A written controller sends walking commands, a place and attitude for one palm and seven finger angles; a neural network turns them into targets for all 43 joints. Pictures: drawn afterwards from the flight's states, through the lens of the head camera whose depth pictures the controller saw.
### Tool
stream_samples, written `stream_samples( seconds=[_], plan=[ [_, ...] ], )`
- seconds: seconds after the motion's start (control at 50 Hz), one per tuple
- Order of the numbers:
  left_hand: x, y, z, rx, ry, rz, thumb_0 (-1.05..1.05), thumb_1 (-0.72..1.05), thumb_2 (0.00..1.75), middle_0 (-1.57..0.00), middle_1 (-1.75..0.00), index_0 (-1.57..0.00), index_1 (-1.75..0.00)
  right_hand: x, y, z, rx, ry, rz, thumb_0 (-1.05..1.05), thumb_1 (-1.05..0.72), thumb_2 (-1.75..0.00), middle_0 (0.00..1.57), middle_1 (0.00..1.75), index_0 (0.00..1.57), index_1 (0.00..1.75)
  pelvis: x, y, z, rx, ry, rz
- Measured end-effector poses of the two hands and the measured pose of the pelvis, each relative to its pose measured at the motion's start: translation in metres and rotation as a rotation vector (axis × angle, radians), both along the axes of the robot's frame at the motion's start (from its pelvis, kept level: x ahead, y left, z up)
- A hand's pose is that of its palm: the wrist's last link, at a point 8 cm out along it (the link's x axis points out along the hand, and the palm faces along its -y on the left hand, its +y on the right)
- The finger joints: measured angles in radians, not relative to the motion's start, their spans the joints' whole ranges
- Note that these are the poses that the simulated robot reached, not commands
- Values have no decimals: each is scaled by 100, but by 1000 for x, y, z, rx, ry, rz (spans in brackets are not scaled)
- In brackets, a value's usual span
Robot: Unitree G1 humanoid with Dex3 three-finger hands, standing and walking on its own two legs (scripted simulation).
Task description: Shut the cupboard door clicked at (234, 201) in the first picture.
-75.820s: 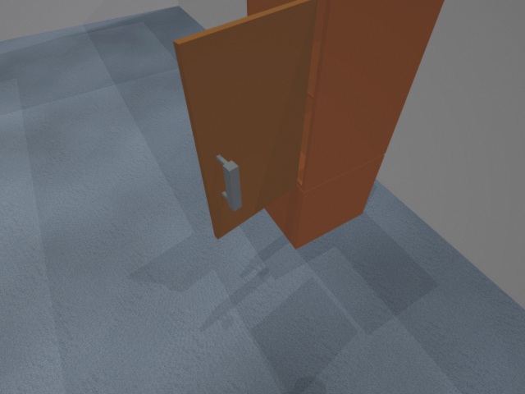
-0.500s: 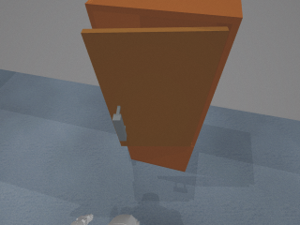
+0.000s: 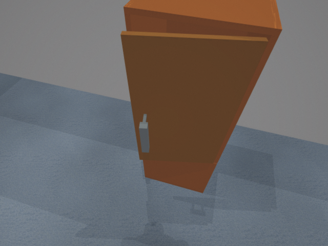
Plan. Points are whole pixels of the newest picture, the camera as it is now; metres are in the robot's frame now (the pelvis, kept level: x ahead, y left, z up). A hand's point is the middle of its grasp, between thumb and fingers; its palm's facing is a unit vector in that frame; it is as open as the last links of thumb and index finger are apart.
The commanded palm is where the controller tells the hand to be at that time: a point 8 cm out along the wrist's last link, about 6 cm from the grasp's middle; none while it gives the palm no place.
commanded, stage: come to a stop and stand still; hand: left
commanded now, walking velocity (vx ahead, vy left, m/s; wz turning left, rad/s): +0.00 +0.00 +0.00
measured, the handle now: (145, 133) +0.48 +0.11 -0.10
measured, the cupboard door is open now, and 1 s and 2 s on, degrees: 13 13 13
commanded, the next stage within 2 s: look again from close up in 0.22 s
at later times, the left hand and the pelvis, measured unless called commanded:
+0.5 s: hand out of the picture -0.01 +0.17 -0.18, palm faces -0.01 -0.98 -0.21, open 7.3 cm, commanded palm none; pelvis -0.01 +0.00 +0.00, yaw +0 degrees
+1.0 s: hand out of the picture +0.03 +0.19 -0.17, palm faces +0.00 -0.97 -0.23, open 7.3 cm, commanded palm none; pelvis +0.01 +0.00 +0.00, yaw -1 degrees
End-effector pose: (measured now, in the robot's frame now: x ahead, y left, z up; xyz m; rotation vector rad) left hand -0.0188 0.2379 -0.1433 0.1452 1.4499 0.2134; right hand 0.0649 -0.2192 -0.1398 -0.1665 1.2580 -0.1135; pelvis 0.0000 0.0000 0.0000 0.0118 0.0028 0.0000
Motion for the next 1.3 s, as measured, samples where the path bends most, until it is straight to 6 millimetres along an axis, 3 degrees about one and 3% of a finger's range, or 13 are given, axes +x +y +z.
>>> stream_samples(
  seconds=[0.1,0.22,0.34,0.42,0.6,0.98,1.12,1.3],
  plan=[
    [-7,-19,4,-33,8,-24,1,91,90,-20,-30,-20,-30,-30,-10,1,-5,42,-37,-1,-93,-90,20,30,20,30,-4,-1,5,-5,-13,-2],
    [0,-37,-2,-76,-27,-34,1,91,90,-20,-30,-20,-30,-73,-17,4,-25,135,-59,0,-92,-90,20,30,20,30,-7,-7,6,-6,-30,-4],
    [0,-39,-5,-75,-27,-52,2,93,90,-21,-30,-20,-30,-107,-15,5,-21,210,-83,0,-91,-90,20,30,20,30,-10,-10,6,-15,-26,-4],
    [1,-32,-4,-50,-53,-76,1,92,90,-21,-30,-20,-30,-113,-8,-3,1,195,-77,0,-91,-90,20,30,20,30,-14,-6,0,-28,-17,5],
    [16,-8,4,13,-97,-83,1,91,90,-20,-30,-20,-30,-90,14,-17,62,127,-46,1,-92,-90,20,30,20,30,-11,1,-4,-10,-16,3],
    [40,-3,1,3,-108,-88,1,91,90,-20,-30,-20,-30,-20,-29,4,-55,17,-5,0,-91,-90,20,30,20,30,4,-4,0,-3,-8,-9],
    [40,-13,-5,-14,-75,-85,0,91,90,-20,-30,-20,-30,-7,-33,2,-58,4,-12,0,-91,-90,20,30,20,30,12,-12,-4,4,0,-17],
    [31,-43,-6,-15,-42,-50,0,91,90,-20,-30,-20,-30,-16,-55,-11,-44,80,-37,0,-91,-90,20,30,20,30,24,-41,-10,-16,25,-5]
  ],
)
